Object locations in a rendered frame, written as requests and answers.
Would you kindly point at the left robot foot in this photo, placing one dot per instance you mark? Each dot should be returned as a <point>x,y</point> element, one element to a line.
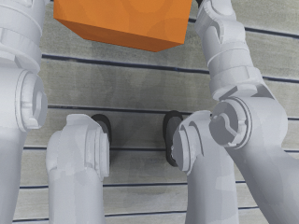
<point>104,122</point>

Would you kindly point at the carton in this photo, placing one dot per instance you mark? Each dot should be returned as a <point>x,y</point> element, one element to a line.
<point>151,25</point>

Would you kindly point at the left robot upper arm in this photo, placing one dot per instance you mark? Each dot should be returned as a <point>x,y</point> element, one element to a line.
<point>23,107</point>

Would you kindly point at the robot right shin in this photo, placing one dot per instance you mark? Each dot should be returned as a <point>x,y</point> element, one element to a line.
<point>197,115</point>

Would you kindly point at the right robot forearm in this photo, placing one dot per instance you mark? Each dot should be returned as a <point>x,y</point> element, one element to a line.
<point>223,42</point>

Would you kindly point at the right robot upper arm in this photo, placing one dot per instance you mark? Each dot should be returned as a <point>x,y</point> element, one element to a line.
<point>251,129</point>

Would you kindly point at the left robot forearm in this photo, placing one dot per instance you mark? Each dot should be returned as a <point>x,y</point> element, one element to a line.
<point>21,27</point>

